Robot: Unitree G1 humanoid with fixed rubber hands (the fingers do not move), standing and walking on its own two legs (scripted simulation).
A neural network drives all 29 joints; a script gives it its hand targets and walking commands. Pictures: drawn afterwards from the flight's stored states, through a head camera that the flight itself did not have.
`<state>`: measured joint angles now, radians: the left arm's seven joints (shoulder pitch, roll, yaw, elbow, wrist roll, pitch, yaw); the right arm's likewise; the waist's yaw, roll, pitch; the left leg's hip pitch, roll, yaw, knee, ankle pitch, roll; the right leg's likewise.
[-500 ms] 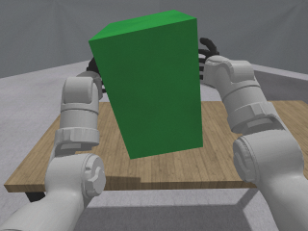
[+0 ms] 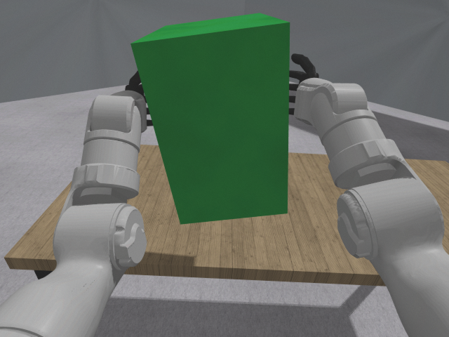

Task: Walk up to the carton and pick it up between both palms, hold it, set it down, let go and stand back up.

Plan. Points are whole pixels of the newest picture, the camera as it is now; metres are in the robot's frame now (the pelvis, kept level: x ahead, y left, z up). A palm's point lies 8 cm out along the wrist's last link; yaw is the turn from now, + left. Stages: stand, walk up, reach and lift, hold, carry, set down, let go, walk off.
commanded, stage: hold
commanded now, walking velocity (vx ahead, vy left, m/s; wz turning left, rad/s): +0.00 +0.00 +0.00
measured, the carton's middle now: (222, 112) +0.42 +0.01 +0.30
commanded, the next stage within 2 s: none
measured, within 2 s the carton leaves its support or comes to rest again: neither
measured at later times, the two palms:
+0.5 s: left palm (150, 111) +0.37 +0.13 +0.32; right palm (318, 112) +0.37 -0.14 +0.33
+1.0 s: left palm (139, 115) +0.37 +0.15 +0.31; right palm (309, 104) +0.36 -0.12 +0.34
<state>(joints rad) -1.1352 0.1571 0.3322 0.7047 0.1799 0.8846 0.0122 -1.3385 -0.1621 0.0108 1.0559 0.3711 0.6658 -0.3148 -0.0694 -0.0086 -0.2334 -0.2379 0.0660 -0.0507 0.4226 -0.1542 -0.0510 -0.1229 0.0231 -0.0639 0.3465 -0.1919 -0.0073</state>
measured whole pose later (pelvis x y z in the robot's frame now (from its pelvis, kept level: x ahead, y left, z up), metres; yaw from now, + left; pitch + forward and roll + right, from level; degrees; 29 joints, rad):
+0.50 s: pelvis +0.01 +0.01 +0.00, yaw -2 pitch -2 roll -1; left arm -0.98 0.08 0.34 0.46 0.17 0.96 0.07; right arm -1.20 -0.19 0.08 0.87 0.44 0.72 -0.33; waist -0.07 0.07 -0.23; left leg -0.20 0.06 -0.01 0.42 -0.18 -0.04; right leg -0.10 0.01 -0.03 0.34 -0.20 0.01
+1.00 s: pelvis +0.00 +0.00 +0.00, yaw +0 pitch -3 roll -2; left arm -1.04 0.13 0.32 0.56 0.19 0.92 0.02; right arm -1.26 -0.15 0.00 0.95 0.41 0.70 -0.34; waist -0.11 -0.02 -0.23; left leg -0.22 0.07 -0.05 0.43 -0.16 -0.05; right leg -0.10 0.02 -0.06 0.34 -0.19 0.00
